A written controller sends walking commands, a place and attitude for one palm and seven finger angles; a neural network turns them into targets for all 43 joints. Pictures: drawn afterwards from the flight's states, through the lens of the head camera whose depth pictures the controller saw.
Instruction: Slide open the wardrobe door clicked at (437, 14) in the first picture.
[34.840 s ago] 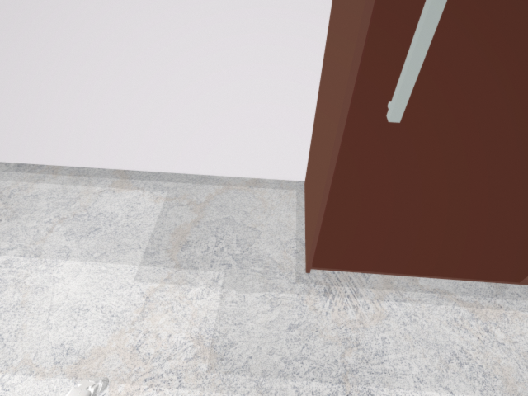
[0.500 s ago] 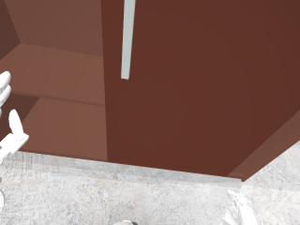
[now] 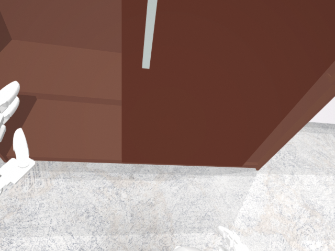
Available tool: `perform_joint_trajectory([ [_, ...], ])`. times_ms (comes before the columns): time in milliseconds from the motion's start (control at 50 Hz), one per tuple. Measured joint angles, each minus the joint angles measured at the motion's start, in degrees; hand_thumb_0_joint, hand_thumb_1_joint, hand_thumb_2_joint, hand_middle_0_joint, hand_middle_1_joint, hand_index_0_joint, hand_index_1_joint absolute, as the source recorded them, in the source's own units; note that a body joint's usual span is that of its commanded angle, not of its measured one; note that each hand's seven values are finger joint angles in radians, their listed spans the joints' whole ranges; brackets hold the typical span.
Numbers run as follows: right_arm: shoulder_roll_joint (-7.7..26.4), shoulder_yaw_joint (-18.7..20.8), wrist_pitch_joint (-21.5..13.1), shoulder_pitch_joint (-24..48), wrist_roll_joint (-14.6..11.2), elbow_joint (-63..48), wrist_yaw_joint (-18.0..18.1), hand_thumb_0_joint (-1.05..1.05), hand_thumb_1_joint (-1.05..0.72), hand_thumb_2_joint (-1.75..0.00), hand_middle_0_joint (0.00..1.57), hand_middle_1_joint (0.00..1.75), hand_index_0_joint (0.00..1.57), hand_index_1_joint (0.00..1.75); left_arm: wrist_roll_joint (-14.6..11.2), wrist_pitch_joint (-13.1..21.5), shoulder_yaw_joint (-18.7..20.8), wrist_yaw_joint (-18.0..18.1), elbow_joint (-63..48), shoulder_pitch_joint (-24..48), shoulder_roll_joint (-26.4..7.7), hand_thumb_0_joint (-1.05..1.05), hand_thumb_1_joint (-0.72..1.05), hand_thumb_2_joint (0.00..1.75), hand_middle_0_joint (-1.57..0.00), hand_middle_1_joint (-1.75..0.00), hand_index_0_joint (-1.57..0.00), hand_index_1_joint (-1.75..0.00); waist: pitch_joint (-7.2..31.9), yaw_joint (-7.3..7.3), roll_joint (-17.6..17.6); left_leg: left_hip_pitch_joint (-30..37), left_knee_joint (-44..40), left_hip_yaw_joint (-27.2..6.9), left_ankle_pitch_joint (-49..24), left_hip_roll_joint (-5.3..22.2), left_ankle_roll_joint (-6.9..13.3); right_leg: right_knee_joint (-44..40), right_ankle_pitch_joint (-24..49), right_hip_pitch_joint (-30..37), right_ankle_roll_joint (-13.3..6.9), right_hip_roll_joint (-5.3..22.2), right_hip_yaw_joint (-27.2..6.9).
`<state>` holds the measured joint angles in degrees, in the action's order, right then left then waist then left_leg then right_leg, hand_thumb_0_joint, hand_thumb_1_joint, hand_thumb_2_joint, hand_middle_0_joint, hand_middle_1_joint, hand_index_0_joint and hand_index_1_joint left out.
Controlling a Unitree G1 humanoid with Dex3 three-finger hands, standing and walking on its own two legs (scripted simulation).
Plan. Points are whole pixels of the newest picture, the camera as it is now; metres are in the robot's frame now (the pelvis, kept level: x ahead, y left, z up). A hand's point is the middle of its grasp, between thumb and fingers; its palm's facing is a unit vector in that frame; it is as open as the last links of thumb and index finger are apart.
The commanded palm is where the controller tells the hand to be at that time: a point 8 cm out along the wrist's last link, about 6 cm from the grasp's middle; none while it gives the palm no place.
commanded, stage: stop stepping back and stand still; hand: left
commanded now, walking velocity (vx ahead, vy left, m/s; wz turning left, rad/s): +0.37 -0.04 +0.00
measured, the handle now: (149, 22) +0.73 +0.11 +0.20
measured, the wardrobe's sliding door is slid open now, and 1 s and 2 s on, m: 0.69 0.69 0.69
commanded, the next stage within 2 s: let the arm hang, fingers relaxed in 0.40 s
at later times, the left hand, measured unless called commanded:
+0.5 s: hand (17, 175) +0.19 +0.25 +0.17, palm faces +0.40 -0.75 -0.53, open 7.4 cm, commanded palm none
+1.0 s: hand out of the picture +0.01 +0.21 -0.18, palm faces +0.13 -0.98 -0.18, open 7.1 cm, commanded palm none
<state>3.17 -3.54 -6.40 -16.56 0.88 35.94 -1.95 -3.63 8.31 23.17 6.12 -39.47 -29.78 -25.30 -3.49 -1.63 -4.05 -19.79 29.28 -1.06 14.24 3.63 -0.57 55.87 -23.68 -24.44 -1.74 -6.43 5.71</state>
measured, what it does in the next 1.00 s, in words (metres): steps on the spot: right foot, then left foot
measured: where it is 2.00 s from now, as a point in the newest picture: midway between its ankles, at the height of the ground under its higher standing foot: outside the picture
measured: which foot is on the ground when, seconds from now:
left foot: down 0.00-0.08, up 0.10-0.28, down 0.30-0.46, up 0.48-0.76, down 0.78-1.00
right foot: up 0.00-0.10, down 0.12-0.30, up 0.32-0.44, down 0.46-1.00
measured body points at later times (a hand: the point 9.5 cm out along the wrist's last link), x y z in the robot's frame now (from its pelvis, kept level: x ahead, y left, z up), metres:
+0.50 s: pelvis -0.01 +0.01 -0.03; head +0.03 +0.02 +0.42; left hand +0.16 +0.29 +0.20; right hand +0.18 -0.19 -0.11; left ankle -0.03 +0.18 -0.73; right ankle +0.00 -0.06 -0.75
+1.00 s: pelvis +0.05 +0.04 -0.01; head +0.09 +0.05 +0.44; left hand +0.01 +0.26 -0.17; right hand +0.12 -0.21 -0.15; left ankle +0.02 +0.16 -0.74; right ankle +0.00 -0.06 -0.74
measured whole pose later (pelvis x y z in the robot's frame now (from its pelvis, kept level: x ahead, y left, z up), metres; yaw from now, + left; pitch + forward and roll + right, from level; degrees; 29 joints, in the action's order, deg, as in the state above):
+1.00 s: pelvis +0.05 +0.04 -0.01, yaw +6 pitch +2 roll -1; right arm 11.9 0.0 1.7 -13.1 1.2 56.0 1.8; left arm 0.6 -1.0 0.6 0.6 58.1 -18.9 -10.1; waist -3.9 0.7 -0.7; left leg -14.9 30.6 3.3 17.1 2.8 -0.6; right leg 26.4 -19.4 -8.6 -2.1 -1.5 5.1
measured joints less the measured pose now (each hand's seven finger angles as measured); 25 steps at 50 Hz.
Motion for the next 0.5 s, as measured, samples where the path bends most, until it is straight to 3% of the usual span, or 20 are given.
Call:
perform_joint_trajectory([
  [40,1.08,0.47,0.92,-2.17,0.48,-0.12,0.74,0.01,-0.9,-0.9,0.21,0.3,0.21,0.3,0.84,1.26,-0.49,-0.09,-2.56,-5.65,-2.32,0.01,0.89,0.9,-0.2,-0.3,-0.21,-0.3,2.18,0.34,2.27,-0.39,-3.14,0.24,2.36,1.09,-0.1,-9.24,-2.65,5.42,-1.04,-0.59,3.13],
  [80,2.54,1.36,1.57,-3.59,0.42,-0.05,2.05,0.01,-0.9,-0.9,0.21,0.3,0.21,0.3,1.37,1.45,1.69,0.34,-2.55,-8.3,-6.51,0.01,0.89,0.9,-0.21,-0.3,-0.21,-0.3,4.58,0.91,3.31,-3.91,-0.17,1.44,8.17,0.83,-0.34,-19.91,-5.7,12.53,-3.14,-0.31,4.3],
  [120,4.28,2.04,1.83,-3.33,-0.61,-0.09,3.16,0.01,-0.9,-0.9,0.21,0.3,0.21,0.3,1.32,1.09,6.38,1.25,-1.33,-8.06,-10.58,0.01,0.89,0.9,-0.21,-0.3,-0.22,-0.3,6.76,2.9,-0.37,-12.45,16.39,4.64,11.36,-2.47,-0.34,-28.78,-2.72,16.86,-7.34,4.28,-0.81],
  [140,6.25,2.72,2.02,-1.69,-0.89,1.36,3.64,0.01,-0.9,-0.9,0.21,0.3,0.21,0.3,1.44,1.17,6.88,1.14,0.6,-5.74,-9.47,0.01,0.89,0.9,-0.21,-0.3,-0.22,-0.3,6.78,4.01,1.18,-16.27,27.19,3.19,11.26,-1.85,-0.21,-27.5,2.5,15.11,-6.19,4.5,-0.89],
  [180,8.47,3.81,2.91,1.04,-1.0,5.59,4.21,0.01,-0.9,-0.9,0.21,0.3,0.21,0.3,1.15,1.58,7.03,1.38,6.23,-0.86,-6.57,0.0,0.88,0.9,-0.21,-0.3,-0.22,-0.3,7.17,4.73,3.28,-17.53,38.41,0.64,10.97,-0.2,0.15,-22.09,0.95,13.33,-2.64,4.17,-0.63],
  [220,8.89,4.41,3.13,1.22,-1.22,7.14,4.91,0.02,-0.9,-0.9,0.21,0.3,0.21,0.3,0.94,1.73,6.36,2.28,13.16,3.42,-3.06,0.0,0.88,0.9,-0.21,-0.3,-0.22,-0.3,9.02,5.16,2.02,-13.32,34.7,0.93,9.94,1.01,0.91,-20.79,-1.78,13.51,-1.14,5.68,-1.38],
  [300,11.81,4.86,0.38,1.15,-1.41,3.57,6.78,0.02,-0.9,-0.9,0.2,0.3,0.2,0.3,0.6,-0.8,2.12,4.36,19.83,9.02,6.6,0.0,0.89,0.9,-0.2,-0.3,-0.21,-0.3,8.61,3.87,2.26,0.68,11.0,1.2,7.27,1.75,2.53,-15.02,-5.48,12.87,0.28,8.45,-1.49],
  [340,11.04,5.26,-1.23,4.02,-1.29,2.44,6.87,0.02,-0.91,-0.9,0.2,0.3,0.2,0.3,0.66,-1.07,-0.33,4.37,19.76,10.62,8.56,0.01,0.9,0.9,-0.2,-0.3,-0.2,-0.3,5.2,2.92,0.97,0.66,12.23,1.74,7.35,0.43,-0.83,-7.09,-7.01,9.28,0.6,8.88,-4.51],
  [400,6.79,3.73,-3.35,6.25,-1.08,0.17,5.26,0.01,-0.91,-0.9,0.2,0.3,0.2,0.3,0.66,-0.38,-1.51,2.87,14.12,8.02,5.53,0.01,0.9,0.9,-0.2,-0.3,-0.2,-0.3,1.23,1.44,-2.14,2.68,9.5,2.83,6.06,0.08,-3.45,-3.98,-5.56,4.73,1.35,7.22,-5.68],
  [440,5.07,2.56,-4.13,5.74,-1.06,-2.17,4.01,0.01,-0.91,-0.9,0.2,0.3,0.2,0.3,0.88,0.78,-0.52,2.25,8.1,4.39,1.82,0.02,0.89,0.9,-0.2,-0.3,-0.2,-0.3,-0.43,0.42,-1.6,2.97,8.5,1.78,5.35,1.2,-4.03,-10.67,-3.13,4.93,1.58,5.81,-3.55],
  [480,4.91,2.2,-4.08,4.75,-1.34,-3.57,2.93,0.01,-0.9,-0.9,0.2,0.3,0.2,0.3,1.11,2.55,1.73,2.04,3.05,0.34,-1.85,0.02,0.89,0.9,-0.2,-0.3,-0.21,-0.3,-1.25,0.05,0.99,1.13,12.43,0.19,8.12,2.5,-2.35,-14.52,1.09,5.94,-0.74,4.19,-1.58],
  [500,5.05,2.35,-3.49,4.37,-1.44,-3.14,2.67,0.01,-0.9,-0.9,0.2,0.3,0.2,0.3,1.0,3.41,2.81,1.95,1.53,-1.39,-3.29,0.02,0.89,0.9,-0.21,-0.3,-0.21,-0.3,-1.12,0.11,1.95,-0.76,17.34,-0.68,11.1,1.83,-1.39,-14.82,1.39,6.13,-2.05,3.84,-0.92],
])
